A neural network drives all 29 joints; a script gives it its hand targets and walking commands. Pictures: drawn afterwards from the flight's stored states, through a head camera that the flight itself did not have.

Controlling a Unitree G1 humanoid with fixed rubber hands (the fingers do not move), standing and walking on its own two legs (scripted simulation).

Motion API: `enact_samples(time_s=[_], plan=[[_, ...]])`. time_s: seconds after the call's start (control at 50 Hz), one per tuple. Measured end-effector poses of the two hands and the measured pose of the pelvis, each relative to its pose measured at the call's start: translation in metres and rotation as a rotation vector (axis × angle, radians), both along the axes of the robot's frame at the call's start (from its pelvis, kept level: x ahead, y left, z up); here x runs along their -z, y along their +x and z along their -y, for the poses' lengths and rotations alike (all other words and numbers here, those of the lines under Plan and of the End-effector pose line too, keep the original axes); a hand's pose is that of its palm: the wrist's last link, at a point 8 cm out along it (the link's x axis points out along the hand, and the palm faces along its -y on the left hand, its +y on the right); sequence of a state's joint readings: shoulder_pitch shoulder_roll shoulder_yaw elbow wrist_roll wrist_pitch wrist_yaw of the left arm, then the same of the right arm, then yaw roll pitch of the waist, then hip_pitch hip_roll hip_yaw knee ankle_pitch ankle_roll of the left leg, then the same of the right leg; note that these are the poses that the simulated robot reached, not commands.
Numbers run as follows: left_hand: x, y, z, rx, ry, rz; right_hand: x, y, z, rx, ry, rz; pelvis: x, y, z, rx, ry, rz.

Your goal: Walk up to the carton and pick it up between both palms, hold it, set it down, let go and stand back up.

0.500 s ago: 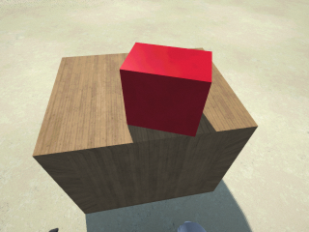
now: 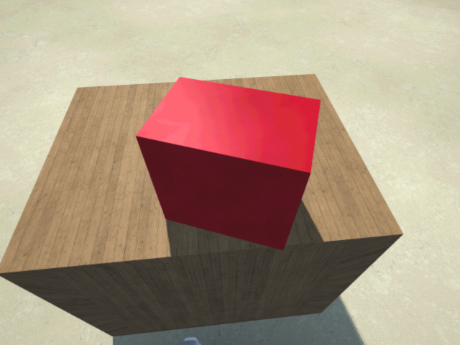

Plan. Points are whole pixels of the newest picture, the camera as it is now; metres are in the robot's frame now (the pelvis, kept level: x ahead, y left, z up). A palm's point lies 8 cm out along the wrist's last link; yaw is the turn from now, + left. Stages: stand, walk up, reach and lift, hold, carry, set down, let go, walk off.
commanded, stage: walk up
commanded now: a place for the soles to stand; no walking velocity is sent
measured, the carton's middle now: (233, 166) +0.44 +0.00 +0.06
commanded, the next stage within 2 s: none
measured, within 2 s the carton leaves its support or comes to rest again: neither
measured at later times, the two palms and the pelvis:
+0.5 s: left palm out of the picture +0.11 +0.26 -0.08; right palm out of the picture +0.12 -0.37 -0.11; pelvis +0.03 -0.05 +0.00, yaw +4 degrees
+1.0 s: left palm out of the picture +0.09 +0.28 -0.09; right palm out of the picture +0.10 -0.35 -0.09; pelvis +0.00 -0.03 +0.00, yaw +5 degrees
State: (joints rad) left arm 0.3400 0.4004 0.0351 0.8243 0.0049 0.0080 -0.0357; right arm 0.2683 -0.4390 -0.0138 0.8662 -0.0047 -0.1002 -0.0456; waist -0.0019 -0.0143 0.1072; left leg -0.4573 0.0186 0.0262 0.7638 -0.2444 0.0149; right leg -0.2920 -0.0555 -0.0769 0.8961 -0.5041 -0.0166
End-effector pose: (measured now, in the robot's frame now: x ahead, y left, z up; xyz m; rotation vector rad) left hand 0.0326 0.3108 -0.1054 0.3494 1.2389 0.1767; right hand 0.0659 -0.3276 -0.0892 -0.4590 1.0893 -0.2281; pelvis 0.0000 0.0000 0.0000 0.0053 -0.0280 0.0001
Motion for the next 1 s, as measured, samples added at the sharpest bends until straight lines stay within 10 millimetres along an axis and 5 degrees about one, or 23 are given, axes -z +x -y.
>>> enact_samples(time_s=[0.12, 0.2, 0.28, 0.42, 0.72, 1.0], plan=[[-0.007, 0.079, 0.014, 0.015, -0.007, 0.16, -0.009, 0.011, 0.013, 0.001, -0.019, -0.012, -0.004, 0.018, 0.011, -0.013, -0.005, 0.028], [-0.006, 0.101, 0.034, 0.025, -0.011, 0.187, -0.007, 0.02, 0.032, 0.0, -0.022, -0.024, -0.001, 0.025, 0.029, -0.015, 0.019, 0.013], [-0.007, 0.092, 0.051, 0.008, 0.014, 0.171, 0.008, 0.03, 0.047, -0.007, 0.005, -0.057, 0.002, 0.028, 0.048, -0.03, 0.019, 0.001], [-0.024, 0.075, 0.054, -0.019, 0.068, 0.123, 0.016, 0.046, 0.05, -0.024, 0.047, -0.076, -0.006, 0.031, 0.058, -0.049, 0.034, -0.023], [-0.016, 0.077, 0.038, -0.036, 0.033, 0.222, 0.002, 0.044, 0.033, -0.06, 0.009, -0.043, -0.004, 0.01, 0.041, -0.081, -0.004, -0.001], [-0.012, 0.054, 0.026, -0.06, 0.029, 0.187, 0.001, 0.037, 0.022, -0.063, 0.026, -0.049, -0.005, 0.0, 0.031, -0.085, -0.014, 0.014]])
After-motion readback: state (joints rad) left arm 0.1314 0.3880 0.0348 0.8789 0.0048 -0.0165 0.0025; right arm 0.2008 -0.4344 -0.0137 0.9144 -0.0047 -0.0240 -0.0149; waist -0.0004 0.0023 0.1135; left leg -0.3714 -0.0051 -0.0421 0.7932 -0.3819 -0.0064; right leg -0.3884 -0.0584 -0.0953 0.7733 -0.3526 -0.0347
